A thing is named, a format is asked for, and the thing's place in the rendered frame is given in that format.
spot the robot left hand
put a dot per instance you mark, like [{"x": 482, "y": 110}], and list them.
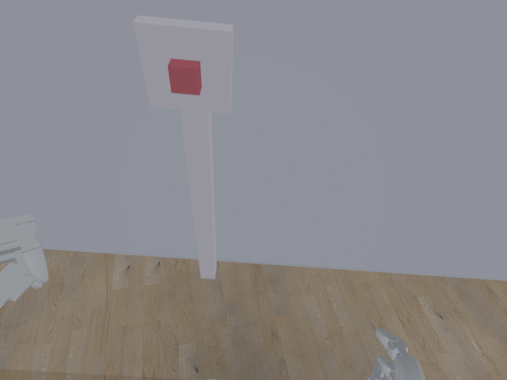
[{"x": 18, "y": 242}]

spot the robot right hand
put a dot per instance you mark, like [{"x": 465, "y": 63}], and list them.
[{"x": 405, "y": 367}]

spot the panel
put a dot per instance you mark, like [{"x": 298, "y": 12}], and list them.
[{"x": 159, "y": 40}]

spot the button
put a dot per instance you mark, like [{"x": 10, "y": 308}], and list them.
[{"x": 185, "y": 76}]

